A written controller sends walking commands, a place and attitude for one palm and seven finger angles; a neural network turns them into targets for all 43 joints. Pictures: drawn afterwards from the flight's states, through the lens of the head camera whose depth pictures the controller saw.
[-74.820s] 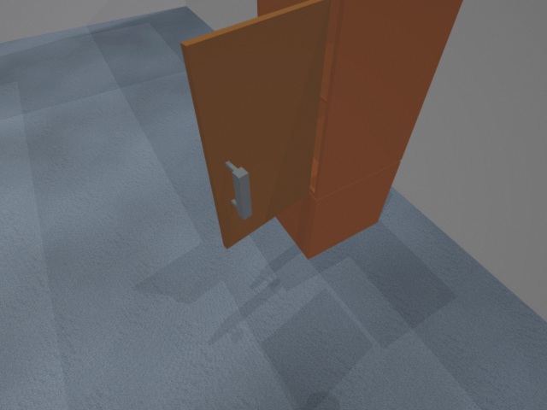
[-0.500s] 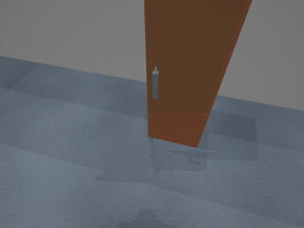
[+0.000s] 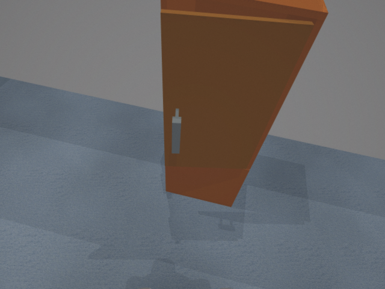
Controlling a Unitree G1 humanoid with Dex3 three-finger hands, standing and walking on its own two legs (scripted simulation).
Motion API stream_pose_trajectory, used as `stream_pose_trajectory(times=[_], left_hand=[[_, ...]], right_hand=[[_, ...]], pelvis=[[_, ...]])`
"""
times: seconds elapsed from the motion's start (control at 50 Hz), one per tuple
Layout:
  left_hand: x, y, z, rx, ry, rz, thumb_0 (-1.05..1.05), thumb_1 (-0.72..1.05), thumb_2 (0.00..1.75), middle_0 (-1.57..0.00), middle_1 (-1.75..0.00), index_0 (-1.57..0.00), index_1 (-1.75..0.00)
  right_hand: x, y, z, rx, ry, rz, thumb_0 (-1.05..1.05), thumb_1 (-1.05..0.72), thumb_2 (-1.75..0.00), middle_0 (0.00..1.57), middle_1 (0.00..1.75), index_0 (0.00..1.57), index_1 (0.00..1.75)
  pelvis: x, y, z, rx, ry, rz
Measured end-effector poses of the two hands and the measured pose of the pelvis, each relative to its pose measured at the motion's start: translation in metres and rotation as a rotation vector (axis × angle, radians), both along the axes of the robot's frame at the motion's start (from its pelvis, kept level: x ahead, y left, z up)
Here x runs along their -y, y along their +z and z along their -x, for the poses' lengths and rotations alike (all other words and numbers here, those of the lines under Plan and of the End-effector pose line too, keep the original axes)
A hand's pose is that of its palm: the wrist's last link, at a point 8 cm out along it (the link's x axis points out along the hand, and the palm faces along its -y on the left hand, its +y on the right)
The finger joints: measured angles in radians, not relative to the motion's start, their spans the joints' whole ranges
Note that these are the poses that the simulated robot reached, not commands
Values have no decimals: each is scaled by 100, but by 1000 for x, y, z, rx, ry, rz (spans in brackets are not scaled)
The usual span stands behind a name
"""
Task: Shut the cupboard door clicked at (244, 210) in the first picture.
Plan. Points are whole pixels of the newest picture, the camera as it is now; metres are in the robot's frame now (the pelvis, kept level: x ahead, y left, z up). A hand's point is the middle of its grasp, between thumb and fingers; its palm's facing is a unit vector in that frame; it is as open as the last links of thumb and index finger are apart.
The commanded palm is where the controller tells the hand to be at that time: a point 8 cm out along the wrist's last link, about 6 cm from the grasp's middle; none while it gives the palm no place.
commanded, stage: take the last steps up to it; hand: left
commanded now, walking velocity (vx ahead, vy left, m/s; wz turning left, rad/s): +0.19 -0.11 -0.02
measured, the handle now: (176, 131) +0.57 +0.08 -0.09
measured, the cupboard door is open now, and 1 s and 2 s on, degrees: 13 13 13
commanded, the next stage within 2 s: come to a stop and stand still in 0.08 s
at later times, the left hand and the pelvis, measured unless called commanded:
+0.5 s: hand (153, 256) +0.22 +0.10 -0.15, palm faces +0.05 -0.97 -0.23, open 7.3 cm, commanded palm none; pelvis +0.12 -0.08 +0.01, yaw +2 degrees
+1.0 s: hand out of the picture +0.08 +0.15 -0.17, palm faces +0.07 -0.97 -0.23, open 7.3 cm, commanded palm none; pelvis +0.09 -0.04 +0.01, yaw +1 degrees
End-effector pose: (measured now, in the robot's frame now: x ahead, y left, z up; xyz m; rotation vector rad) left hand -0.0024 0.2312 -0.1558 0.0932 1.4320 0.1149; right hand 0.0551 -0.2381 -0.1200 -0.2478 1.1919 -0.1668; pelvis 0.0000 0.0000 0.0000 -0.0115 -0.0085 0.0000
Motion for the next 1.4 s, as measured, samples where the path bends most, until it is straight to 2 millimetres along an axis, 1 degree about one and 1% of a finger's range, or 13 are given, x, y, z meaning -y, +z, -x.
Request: stream_pose_trajectory(times=[0.12, 0.24, 0.3, 0.38, 0.44, 0.56, 0.62, 0.68, 0.84, 1.02, 1.22, 1.32, 1.4], left_hand=[[5, 28, -97, 157, -26, -40, 1, 92, 90, -20, -30, -20, -30], [37, 35, -177, 221, -89, -80, 0, 92, 90, -20, -30, -20, -30], [58, 28, -203, 248, -100, -107, 0, 91, 90, -20, -30, -20, -30], [84, 32, -215, 233, -99, -99, 0, 91, 90, -20, -30, -20, -30], [91, 35, -214, 234, -53, -94, 0, 92, 90, -21, -30, -20, -30], [73, 35, -196, 224, -1, -116, 0, 92, 90, -21, -30, -21, -30], [57, 29, -181, 208, 14, -117, 0, 92, 90, -21, -30, -21, -30], [38, 16, -165, 187, 34, -107, 0, 91, 90, -21, -30, -21, -30], [18, 16, -115, 76, 78, -96, 1, 91, 90, -20, -30, -20, -30], [40, 25, -71, -30, 40, -88, 1, 91, 90, -20, -30, -20, -30], [73, 20, -75, 6, 14, -18, 1, 91, 90, -20, -30, -20, -30], [75, 18, -75, 0, 6, -13, 2, 93, 90, -21, -30, -20, -30], [70, 18, -75, 28, -25, -38, 1, 92, 90, -21, -30, -20, -30]], right_hand=[[7, 4, 17, -156, -57, -49, 0, -91, -90, 20, 30, 20, 30], [34, -9, 15, -261, -134, -100, 0, -91, -90, 20, 30, 20, 30], [55, -27, 1, -297, -151, -115, 0, -91, -90, 20, 30, 20, 30], [76, -28, -35, -282, -145, -96, 0, -91, -90, 20, 30, 20, 30], [87, -23, -69, -236, -102, -72, 0, -91, -90, 20, 30, 20, 30], [90, -8, -137, -78, -19, -40, 0, -91, -90, 20, 30, 19, 30], [80, 1, -160, 2, 15, -26, 0, -91, -90, 20, 30, 19, 30], [66, 4, -168, 66, 44, -8, 0, -91, -90, 20, 30, 19, 30], [28, 10, -141, 0, 81, -23, 0, -91, -90, 20, 30, 20, 30], [25, -10, -99, -66, -13, -93, 0, -92, -90, 20, 30, 20, 30], [40, -6, -31, -193, -68, -68, 0, -92, -90, 20, 30, 20, 30], [39, -4, -1, -259, -96, -68, 0, -91, -90, 20, 30, 20, 30], [34, -10, 8, -259, -90, -87, 0, -91, -90, 20, 30, 20, 30]], pelvis=[[16, 17, -41, -13, -1, 9], [51, 11, -86, -14, -4, -9], [70, -2, -109, -13, -8, -26], [78, 3, -120, -8, 8, -24], [80, 8, -122, -7, 19, -35], [75, 10, -117, -15, 31, -28], [67, 8, -113, -15, 31, -20], [55, 0, -110, -13, 30, 4], [42, 11, -101, 1, 29, -1], [42, 12, -91, -9, 10, -19], [49, 16, -85, 19, 6, -17], [52, 17, -83, 19, 5, -15], [49, 12, -79, 6, 12, 4]])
